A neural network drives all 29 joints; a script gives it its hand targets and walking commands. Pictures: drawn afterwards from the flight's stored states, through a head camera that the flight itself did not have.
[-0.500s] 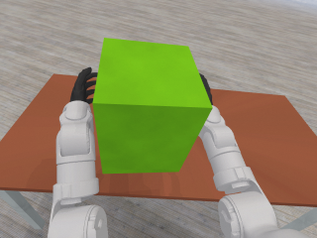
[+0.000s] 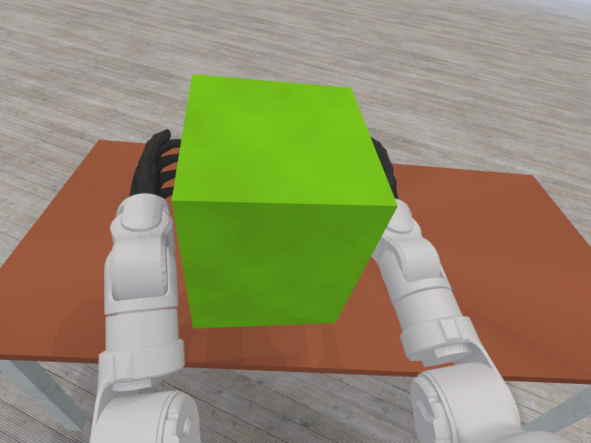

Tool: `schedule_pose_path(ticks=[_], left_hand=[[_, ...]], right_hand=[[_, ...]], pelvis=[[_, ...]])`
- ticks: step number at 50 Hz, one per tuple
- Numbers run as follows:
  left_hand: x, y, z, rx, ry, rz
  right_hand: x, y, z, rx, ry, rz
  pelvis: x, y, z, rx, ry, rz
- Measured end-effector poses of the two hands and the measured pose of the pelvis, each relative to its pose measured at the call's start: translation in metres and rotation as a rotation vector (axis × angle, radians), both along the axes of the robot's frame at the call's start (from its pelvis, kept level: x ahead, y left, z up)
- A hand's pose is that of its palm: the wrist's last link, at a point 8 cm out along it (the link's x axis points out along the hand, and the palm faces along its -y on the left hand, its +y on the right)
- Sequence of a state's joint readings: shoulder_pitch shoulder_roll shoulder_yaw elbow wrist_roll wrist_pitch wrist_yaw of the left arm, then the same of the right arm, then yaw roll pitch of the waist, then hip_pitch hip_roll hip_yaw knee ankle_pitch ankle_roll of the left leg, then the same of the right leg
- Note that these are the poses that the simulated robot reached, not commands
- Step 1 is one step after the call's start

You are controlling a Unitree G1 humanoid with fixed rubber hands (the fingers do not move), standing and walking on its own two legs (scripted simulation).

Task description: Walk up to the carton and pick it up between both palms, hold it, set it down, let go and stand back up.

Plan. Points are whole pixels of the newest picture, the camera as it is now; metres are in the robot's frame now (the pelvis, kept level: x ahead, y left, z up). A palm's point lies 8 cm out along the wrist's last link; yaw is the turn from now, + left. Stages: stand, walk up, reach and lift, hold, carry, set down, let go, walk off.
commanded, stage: hold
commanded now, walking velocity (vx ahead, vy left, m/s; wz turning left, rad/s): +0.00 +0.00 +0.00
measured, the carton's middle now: (270, 210) +0.36 +0.01 +0.16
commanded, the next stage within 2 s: set down in 0.48 s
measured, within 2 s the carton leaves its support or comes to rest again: neither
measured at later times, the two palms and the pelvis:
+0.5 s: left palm (148, 196) +0.35 +0.15 +0.19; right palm (380, 195) +0.36 -0.14 +0.18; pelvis -0.01 +0.00 +0.00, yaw +0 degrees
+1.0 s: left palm (165, 214) +0.37 +0.14 +0.15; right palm (374, 222) +0.37 -0.15 +0.13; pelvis +0.01 +0.00 +0.00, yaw +1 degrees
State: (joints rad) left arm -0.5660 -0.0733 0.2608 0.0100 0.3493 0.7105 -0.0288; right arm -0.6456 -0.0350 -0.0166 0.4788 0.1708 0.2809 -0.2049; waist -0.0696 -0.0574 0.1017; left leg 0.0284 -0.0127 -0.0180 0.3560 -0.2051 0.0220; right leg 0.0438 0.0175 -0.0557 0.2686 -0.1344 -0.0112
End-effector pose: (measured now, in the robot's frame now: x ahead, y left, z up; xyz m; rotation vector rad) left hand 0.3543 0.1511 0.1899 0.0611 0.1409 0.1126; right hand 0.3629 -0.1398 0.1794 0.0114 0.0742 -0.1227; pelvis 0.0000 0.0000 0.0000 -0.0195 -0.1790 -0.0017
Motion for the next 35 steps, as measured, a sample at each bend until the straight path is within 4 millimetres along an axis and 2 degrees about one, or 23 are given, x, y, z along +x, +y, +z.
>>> schedule_pose_path(ticks=[16,35], left_hand=[[-0.003,0.001,-0.003,-0.009,0.01,0.0],[-0.002,-0.002,0.008,0.013,-0.059,-0.012]], right_hand=[[-0.003,0.001,-0.001,-0.003,0.007,0.0],[-0.005,-0.002,0.005,-0.01,-0.066,-0.012]], pelvis=[[-0.004,-0.001,0.0,0.001,-0.001,0.001],[-0.006,-0.001,0.0,0.004,0.002,-0.003]])
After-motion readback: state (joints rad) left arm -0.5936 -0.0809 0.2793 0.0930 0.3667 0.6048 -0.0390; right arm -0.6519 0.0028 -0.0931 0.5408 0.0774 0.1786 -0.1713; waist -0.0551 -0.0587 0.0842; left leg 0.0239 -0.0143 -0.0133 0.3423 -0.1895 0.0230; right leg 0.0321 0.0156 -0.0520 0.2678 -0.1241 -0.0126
